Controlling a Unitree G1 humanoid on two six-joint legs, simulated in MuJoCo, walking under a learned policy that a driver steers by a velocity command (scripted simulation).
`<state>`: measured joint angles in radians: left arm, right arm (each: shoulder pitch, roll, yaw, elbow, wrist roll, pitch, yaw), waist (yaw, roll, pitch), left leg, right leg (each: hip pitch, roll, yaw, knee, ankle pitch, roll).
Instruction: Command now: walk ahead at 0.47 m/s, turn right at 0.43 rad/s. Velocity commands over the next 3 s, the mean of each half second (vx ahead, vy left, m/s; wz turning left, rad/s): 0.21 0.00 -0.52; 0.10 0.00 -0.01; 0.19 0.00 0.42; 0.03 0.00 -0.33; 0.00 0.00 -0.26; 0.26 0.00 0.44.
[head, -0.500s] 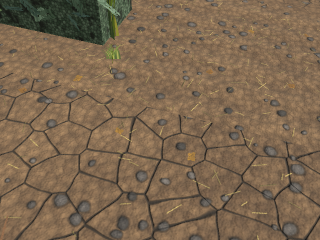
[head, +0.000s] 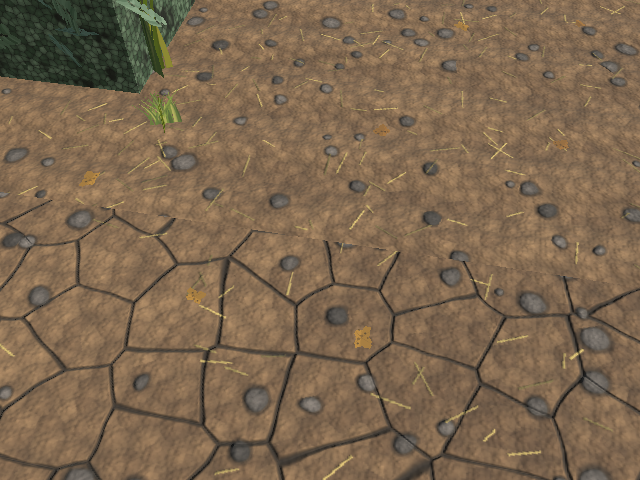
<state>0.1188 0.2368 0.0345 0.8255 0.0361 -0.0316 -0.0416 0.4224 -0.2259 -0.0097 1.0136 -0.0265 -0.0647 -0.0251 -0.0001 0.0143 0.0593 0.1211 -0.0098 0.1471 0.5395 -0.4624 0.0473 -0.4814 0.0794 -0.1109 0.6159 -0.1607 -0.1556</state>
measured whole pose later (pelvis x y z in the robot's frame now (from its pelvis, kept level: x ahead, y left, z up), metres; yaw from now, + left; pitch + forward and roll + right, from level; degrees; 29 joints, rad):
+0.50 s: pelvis +0.19 +0.00 +0.03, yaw -19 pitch +1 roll +0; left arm 0.36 0.29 0.07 0.85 0.02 0.02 0.04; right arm 0.07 -0.28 0.00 0.77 -0.01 -0.01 -0.02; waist 0.07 0.03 0.06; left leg -0.53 -0.02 -0.06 0.73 -0.21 -0.03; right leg -0.11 0.21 0.23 0.45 -0.31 -0.12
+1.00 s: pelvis +0.24 -0.01 +0.04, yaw -15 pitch +0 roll +0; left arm 0.28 0.27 0.02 0.87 0.03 0.01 0.04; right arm 0.29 -0.28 -0.06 0.86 -0.01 0.05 0.01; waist 0.01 0.01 0.01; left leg -0.43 -0.11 -0.11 0.71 -0.33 0.03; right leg -0.11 0.05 0.02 0.37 -0.27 -0.07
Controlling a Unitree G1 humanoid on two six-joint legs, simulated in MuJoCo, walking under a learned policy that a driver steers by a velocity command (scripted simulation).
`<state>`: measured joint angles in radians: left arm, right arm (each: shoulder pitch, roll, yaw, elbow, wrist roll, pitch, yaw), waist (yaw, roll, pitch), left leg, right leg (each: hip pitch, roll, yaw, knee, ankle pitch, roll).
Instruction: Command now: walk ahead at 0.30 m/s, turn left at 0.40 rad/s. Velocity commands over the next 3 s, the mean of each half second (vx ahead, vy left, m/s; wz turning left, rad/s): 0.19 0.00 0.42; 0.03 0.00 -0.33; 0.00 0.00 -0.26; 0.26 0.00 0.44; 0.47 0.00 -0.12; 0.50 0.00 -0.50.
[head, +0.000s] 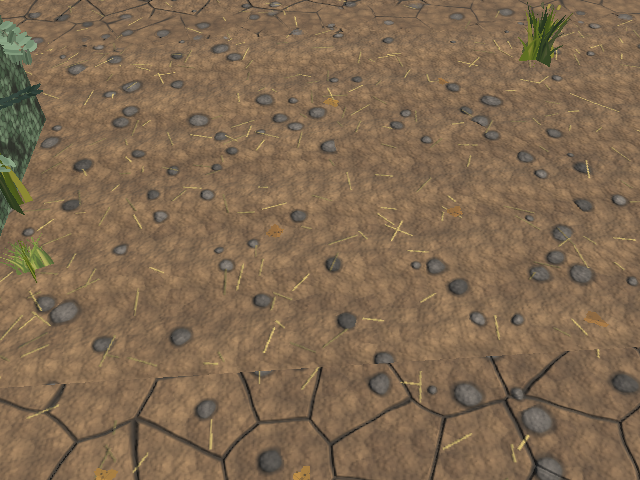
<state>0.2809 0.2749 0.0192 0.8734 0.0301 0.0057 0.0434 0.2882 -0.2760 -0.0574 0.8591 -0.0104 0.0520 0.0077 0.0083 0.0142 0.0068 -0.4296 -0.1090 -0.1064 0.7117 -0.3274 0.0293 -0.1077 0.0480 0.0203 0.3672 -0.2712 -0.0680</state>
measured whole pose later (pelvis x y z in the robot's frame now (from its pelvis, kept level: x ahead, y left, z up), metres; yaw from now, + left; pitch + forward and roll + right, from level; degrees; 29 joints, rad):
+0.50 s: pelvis +0.11 +0.06 -0.01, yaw +15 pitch +0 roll +0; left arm 0.28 0.25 0.02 0.89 0.02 0.00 0.02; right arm 0.12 -0.23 -0.03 0.77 -0.01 0.00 0.00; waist 0.04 -0.03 0.10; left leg -0.34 -0.07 0.06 0.48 -0.14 0.09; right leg -0.42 -0.05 -0.02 1.14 -0.44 0.00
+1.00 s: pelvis +0.14 +0.04 +0.00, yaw +0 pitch +1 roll +1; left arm 0.27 0.25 0.06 0.83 0.01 0.03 0.02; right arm 0.18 -0.28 -0.06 0.83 -0.02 0.05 -0.03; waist 0.00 0.04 0.05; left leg -0.48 -0.02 0.02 1.00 -0.41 -0.01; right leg -0.21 0.06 0.03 0.45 -0.25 -0.08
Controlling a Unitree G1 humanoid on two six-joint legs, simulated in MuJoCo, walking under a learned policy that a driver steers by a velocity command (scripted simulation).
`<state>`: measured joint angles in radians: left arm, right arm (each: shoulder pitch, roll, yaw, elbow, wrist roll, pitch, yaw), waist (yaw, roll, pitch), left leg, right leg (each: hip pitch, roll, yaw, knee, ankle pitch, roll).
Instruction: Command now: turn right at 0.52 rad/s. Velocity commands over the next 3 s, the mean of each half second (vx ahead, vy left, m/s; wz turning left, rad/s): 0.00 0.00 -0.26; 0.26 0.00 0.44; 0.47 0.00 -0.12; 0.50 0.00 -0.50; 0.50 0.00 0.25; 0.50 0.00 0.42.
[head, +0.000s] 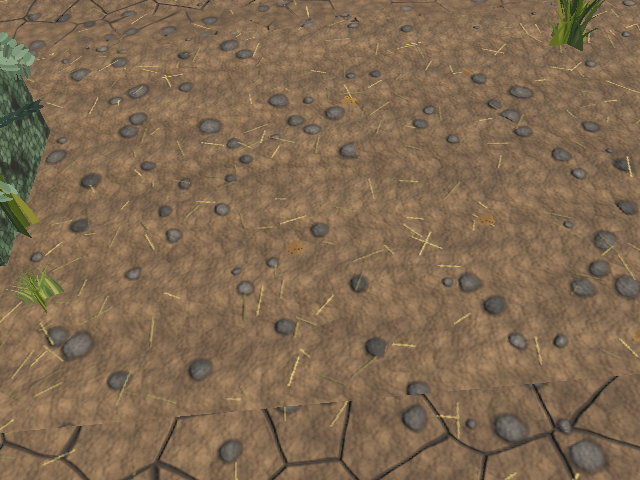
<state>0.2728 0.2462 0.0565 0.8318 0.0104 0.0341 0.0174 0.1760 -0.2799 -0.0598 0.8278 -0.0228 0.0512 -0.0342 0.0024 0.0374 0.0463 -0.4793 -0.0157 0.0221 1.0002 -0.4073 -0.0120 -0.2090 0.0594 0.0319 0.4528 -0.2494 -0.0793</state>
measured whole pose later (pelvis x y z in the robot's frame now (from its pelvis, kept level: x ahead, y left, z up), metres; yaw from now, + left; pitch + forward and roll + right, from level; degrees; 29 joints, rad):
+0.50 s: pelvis +0.01 +0.04 +0.00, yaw -6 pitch +0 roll -2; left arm 0.18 0.25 0.03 0.85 0.01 0.04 0.02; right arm 0.21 -0.23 0.00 0.81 -0.01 0.02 -0.01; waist -0.01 -0.02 0.04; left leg -0.22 -0.05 -0.07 0.44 -0.21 0.05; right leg -0.19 0.07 0.10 0.49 -0.32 -0.01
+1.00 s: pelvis +0.08 +0.03 +0.00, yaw +11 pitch +1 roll +0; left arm 0.39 0.26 0.03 0.88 0.03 -0.08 0.01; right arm 0.18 -0.31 -0.08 0.79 -0.04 0.02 0.07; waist 0.04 0.05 0.00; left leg -0.64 0.00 -0.06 1.04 -0.20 0.01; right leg 0.04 0.03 -0.08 0.22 -0.28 -0.04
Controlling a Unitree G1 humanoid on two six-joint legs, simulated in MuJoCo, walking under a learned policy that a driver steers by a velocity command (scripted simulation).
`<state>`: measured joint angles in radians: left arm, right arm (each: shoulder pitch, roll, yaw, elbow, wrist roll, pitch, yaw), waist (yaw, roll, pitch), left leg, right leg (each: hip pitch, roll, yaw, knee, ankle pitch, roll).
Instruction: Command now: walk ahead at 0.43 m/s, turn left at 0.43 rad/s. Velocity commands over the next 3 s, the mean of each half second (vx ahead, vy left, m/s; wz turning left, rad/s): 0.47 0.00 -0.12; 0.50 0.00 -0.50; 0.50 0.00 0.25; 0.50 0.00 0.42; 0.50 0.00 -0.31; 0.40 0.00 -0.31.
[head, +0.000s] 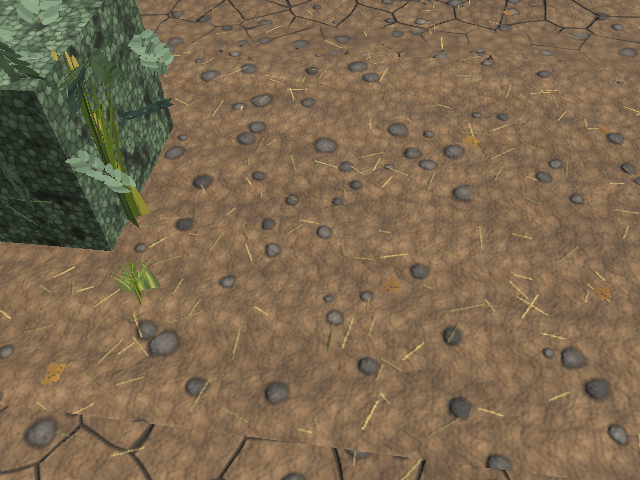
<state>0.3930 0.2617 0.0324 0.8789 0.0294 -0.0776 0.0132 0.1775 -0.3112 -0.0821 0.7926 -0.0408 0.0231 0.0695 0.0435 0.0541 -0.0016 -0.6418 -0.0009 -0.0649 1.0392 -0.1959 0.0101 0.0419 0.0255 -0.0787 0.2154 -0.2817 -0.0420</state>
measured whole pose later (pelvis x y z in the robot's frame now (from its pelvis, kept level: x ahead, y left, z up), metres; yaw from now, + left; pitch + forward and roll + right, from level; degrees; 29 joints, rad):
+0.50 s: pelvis +0.26 +0.05 +0.00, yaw -7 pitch +0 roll +1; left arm 0.23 0.26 0.06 0.89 0.03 -0.01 -0.05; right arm 0.37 -0.23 -0.04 0.93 -0.02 -0.09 0.00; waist -0.01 -0.04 0.04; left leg -0.02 -0.04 0.20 0.26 -0.25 0.07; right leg -0.66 -0.09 0.00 1.03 -0.11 -0.06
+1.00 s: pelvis +0.53 -0.04 +0.00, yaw -23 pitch +0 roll +0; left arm 0.34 0.26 0.07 0.90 0.00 -0.05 -0.01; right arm 0.14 -0.26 -0.04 0.77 -0.05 -0.03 0.02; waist 0.02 0.04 0.06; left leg -0.64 0.14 -0.03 0.98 -0.19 -0.04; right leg -0.12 0.15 0.03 0.30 -0.19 -0.14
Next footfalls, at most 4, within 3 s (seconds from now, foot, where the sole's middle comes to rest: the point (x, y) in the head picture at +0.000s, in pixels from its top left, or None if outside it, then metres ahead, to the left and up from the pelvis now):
0.20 left None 0.25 0.13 -0.78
0.72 right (406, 472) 0.53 -0.08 -0.78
1.28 left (387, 326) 0.88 -0.05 -0.78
1.80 right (461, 241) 1.15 -0.25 -0.78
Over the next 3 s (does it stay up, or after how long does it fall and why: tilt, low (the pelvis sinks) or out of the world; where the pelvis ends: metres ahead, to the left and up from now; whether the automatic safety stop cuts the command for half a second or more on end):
stays up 1.53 -0.24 0.00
